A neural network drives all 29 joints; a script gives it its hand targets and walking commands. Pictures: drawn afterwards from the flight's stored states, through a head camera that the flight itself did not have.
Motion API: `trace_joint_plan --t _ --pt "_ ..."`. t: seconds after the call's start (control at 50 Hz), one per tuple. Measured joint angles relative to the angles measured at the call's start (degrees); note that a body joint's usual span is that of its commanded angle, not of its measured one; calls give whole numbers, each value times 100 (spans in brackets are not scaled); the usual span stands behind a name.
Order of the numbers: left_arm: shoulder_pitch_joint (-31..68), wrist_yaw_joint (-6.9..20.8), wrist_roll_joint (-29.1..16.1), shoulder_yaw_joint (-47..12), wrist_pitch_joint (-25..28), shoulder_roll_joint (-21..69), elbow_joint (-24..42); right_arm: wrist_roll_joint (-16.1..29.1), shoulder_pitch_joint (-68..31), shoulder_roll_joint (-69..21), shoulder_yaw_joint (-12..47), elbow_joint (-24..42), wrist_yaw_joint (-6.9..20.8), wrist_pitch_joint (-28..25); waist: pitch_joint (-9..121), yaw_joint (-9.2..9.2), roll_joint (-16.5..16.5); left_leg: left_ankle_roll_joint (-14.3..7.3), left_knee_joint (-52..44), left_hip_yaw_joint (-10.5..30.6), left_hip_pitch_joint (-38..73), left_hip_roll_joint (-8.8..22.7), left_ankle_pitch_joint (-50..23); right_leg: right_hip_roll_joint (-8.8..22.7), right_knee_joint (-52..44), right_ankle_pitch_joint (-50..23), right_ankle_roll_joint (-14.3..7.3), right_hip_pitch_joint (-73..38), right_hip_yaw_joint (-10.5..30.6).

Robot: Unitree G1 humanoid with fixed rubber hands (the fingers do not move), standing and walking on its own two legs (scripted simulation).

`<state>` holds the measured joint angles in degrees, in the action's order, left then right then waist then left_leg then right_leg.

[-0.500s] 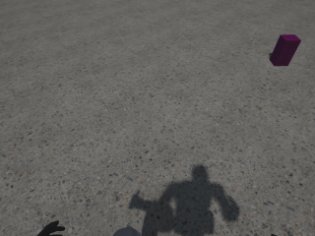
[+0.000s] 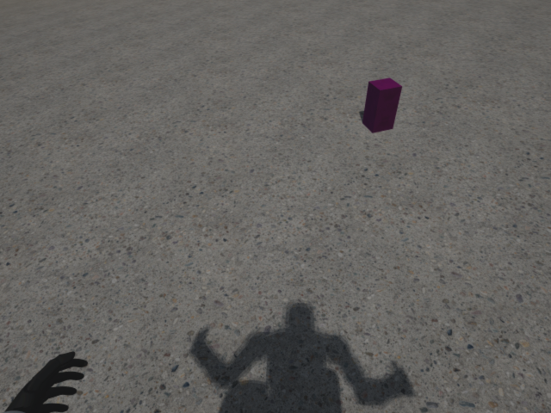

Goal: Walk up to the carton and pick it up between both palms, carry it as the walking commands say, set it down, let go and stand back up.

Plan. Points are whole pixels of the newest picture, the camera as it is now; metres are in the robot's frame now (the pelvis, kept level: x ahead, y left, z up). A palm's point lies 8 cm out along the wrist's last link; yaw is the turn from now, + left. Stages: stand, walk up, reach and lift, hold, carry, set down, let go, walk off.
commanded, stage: walk up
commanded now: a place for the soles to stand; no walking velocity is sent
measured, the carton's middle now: (381, 105) +2.08 -0.66 -0.58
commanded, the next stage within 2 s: none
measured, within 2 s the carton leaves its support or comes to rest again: neither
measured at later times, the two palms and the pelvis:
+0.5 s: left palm (155, 280) +0.40 +0.25 -0.08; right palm (512, 297) +0.32 -0.39 -0.04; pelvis +0.27 -0.05 +0.00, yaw -8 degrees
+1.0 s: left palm (214, 198) +0.65 +0.17 -0.09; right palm (479, 187) +0.63 -0.48 -0.06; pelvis +0.56 -0.15 -0.01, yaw -7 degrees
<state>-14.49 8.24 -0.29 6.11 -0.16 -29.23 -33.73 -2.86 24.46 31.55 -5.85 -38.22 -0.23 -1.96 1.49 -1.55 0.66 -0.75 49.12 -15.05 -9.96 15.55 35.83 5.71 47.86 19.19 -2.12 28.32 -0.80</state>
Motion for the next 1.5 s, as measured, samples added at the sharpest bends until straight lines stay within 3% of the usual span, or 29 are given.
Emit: trace_joint_plan --t 0.06,0.1,0.16,0.22,0.3,0.32,0.36,0.42,0.48,0.56,0.62,0.66,0.7,0.72,0.78,0.86,0.9,0.94,1.0,1.06,1.14,1.2,1.26,1.28,1.32,1.34,1.38,1.44,1.5 --pt "-10 -336 -37 -30 85 68 -51 239 -206 -96 47 -113 140 146 33 175 238 -104 2064 1188 -908 -455 -337 -320 477 288 114 -30 -158" --pt "-171 -502 -15 -136 118 255 -178 301 -359 -167 119 2 213 118 9 232 442 -122 2536 1395 -1362 -716 -749 -495 270 301 99 -363 -253" --pt "-479 -553 62 -266 177 413 -427 273 -508 -374 317 176 256 -19 3 281 503 -89 1926 1237 -1832 -874 -936 -612 -94 537 59 -902 -330" --pt "-723 -546 113 -272 215 460 -578 247 -570 -570 508 309 307 -94 -89 393 331 -65 801 1063 -2093 -932 -1083 -600 -361 746 59 -1382 -375" --pt "-1004 -477 106 -253 183 429 -720 246 -567 -602 591 490 277 -256 -281 589 -33 -85 -692 925 -1877 -1061 -2121 -491 -8 1320 64 -1692 -183" --pt "-1042 -457 102 -237 141 449 -776 216 -590 -562 575 539 211 -291 -333 582 -105 -56 -540 865 -1888 -1056 -2380 -496 508 1386 11 -1537 -40" --pt "-1035 -423 98 -225 -25 459 -859 146 -684 -574 559 567 33 -253 -487 527 -335 35 -191 652 -1741 -1048 -2100 -605 1744 1193 -16 -1094 392" --pt "-883 -359 108 -246 -168 413 -812 73 -632 -582 521 580 -158 -218 -603 346 -556 62 -211 454 -1274 -992 -1702 -600 2665 1037 58 -398 449" --pt "-571 -262 128 -240 -125 357 -638 36 -472 -455 441 504 -193 -240 -663 154 -586 136 -355 348 -806 -853 -1431 -370 2322 944 176 224 305" --pt "-149 -121 118 -165 -47 272 -271 28 -154 -180 269 343 -145 -233 -658 -113 -422 227 -518 344 -239 -616 -1085 37 910 171 189 611 64" --pt "-123 -108 80 -120 83 98 116 75 153 -13 121 216 -48 -135 -415 -247 -194 28 -36 620 -153 -356 -292 -7 72 -126 95 364 -5" --pt "-79 -240 77 -95 161 -66 312 249 219 -24 46 79 26 7 -276 -200 -116 -131 1190 1251 -605 -503 10 -131 526 -271 113 477 -110" --pt "4 -428 70 -113 133 12 326 364 79 -75 29 1 55 184 -311 -140 60 -165 2401 1826 -1105 -874 -318 -251 823 69 115 332 -289" --pt "-1 -510 69 -141 116 96 304 374 8 -105 37 31 77 232 -315 -117 160 -178 2737 1914 -1332 -1001 -477 -300 804 207 144 181 -371" --pt "-174 -629 118 -265 137 277 160 331 -169 -259 149 189 138 191 -268 -44 276 -153 2657 1655 -1827 -1160 -705 -302 640 501 30 -311 -568" --pt "-506 -632 144 -292 179 351 -43 295 -317 -494 371 360 241 87 -242 121 99 -152 1415 1195 -2079 -1142 -848 -168 377 839 82 -957 -695" --pt "-641 -599 144 -270 155 323 -129 334 -322 -558 434 437 282 4 -276 249 -74 -143 591 1060 -1954 -1168 -1369 -84 359 1076 141 -1211 -667" --pt "-787 -544 140 -230 91 308 -187 340 -253 -466 445 582 251 -142 -276 348 -190 -123 -26 991 -1740 -1237 -1625 -20 740 1404 71 -1200 -524" --pt "-822 -490 89 -158 -144 278 -370 242 -338 -456 465 614 13 -178 -418 318 -491 6 287 736 -1562 -1310 -1422 -235 2092 1132 27 -662 222" --pt "-699 -437 127 -159 -238 262 -380 161 -256 -470 464 601 -171 -202 -529 218 -625 25 100 615 -1119 -1263 -1178 -256 2648 1044 81 -70 255" --pt "-404 -326 158 -181 -123 287 -200 95 -49 -328 384 496 -213 -259 -636 -29 -505 95 -194 638 -582 -1031 -924 -12 1959 841 187 606 62" --pt "-185 -257 127 -156 -29 288 -3 93 133 -200 290 400 -181 -239 -695 -230 -358 220 -376 719 -150 -834 -692 176 872 111 185 757 -8" --pt "-121 -252 100 -136 102 173 291 161 386 -126 203 298 -86 -162 -588 -336 -178 161 -8 965 25 -520 -243 63 -55 -484 121 437 -120" --pt "-81 -300 107 -123 145 97 393 240 438 -149 186 239 -36 -120 -564 -313 -167 63 574 1204 -156 -483 -317 5 176 -642 146 463 -181" --pt "26 -451 111 -126 141 83 469 404 352 -223 192 109 9 58 -587 -229 -173 -63 1949 1847 -638 -804 -438 -38 714 -198 144 425 -279" --pt "46 -521 107 -149 119 145 461 422 272 -239 197 108 17 151 -582 -201 -126 -110 2495 2022 -909 -959 -543 -85 688 272 111 273 -296" --pt "-3 -637 104 -237 100 314 402 408 73 -249 182 194 51 242 -592 -149 36 -165 2985 2068 -1389 -1114 -796 -140 618 264 97 -13 -439" --pt "-214 -682 139 -378 128 466 247 354 -196 -307 229 319 86 185 -591 -60 187 -151 2456 1794 -1848 -1155 -1069 -179 333 368 92 -583 -632" --pt "-480 -651 160 -375 139 447 116 329 -370 -427 339 410 153 150 -528 107 102 -161 1430 1397 -2052 -1139 -1088 -148 86 595 89 -1058 -732"
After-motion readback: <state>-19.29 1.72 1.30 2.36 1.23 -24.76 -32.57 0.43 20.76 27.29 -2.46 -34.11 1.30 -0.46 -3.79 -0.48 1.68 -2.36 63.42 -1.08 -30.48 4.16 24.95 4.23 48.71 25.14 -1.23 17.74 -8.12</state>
